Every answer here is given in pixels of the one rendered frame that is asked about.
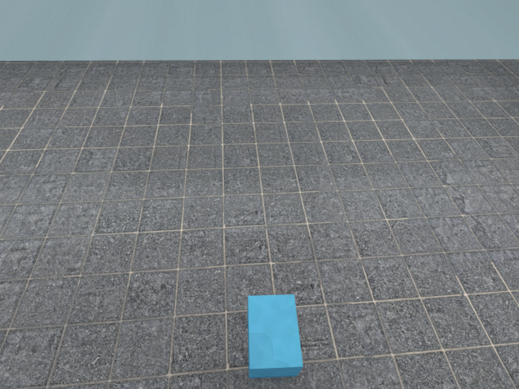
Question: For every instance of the carton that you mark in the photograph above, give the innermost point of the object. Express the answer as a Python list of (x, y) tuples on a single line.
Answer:
[(274, 348)]

